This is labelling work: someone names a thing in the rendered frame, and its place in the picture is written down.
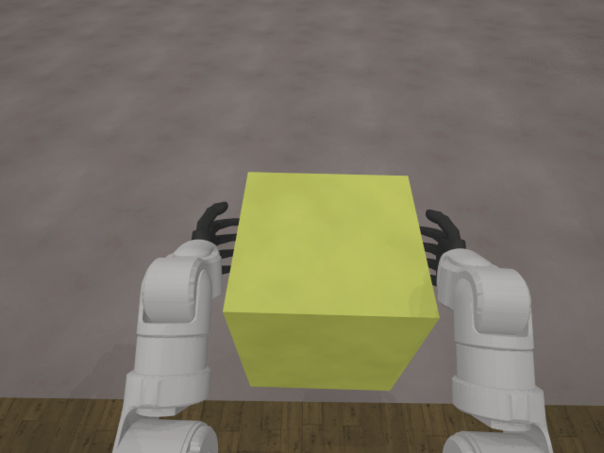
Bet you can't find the left robot hand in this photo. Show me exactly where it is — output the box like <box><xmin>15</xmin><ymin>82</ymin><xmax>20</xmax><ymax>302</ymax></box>
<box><xmin>192</xmin><ymin>202</ymin><xmax>240</xmax><ymax>275</ymax></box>

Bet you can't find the left robot forearm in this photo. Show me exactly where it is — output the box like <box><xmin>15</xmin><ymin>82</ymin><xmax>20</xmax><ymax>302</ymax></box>
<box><xmin>112</xmin><ymin>240</ymin><xmax>223</xmax><ymax>453</ymax></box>

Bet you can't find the right robot hand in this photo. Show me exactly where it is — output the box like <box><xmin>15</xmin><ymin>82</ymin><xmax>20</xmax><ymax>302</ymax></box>
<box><xmin>420</xmin><ymin>210</ymin><xmax>466</xmax><ymax>287</ymax></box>

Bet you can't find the carton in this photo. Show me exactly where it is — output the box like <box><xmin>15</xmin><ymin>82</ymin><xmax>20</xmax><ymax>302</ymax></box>
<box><xmin>223</xmin><ymin>172</ymin><xmax>440</xmax><ymax>391</ymax></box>

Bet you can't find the robot right upper arm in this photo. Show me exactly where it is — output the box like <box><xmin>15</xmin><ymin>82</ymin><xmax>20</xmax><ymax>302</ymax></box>
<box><xmin>443</xmin><ymin>431</ymin><xmax>545</xmax><ymax>453</ymax></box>

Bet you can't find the right robot forearm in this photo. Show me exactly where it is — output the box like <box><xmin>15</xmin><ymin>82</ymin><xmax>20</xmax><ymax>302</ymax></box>
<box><xmin>437</xmin><ymin>248</ymin><xmax>553</xmax><ymax>453</ymax></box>

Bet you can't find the robot left upper arm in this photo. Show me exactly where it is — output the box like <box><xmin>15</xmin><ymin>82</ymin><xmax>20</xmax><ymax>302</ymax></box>
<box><xmin>116</xmin><ymin>419</ymin><xmax>218</xmax><ymax>453</ymax></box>

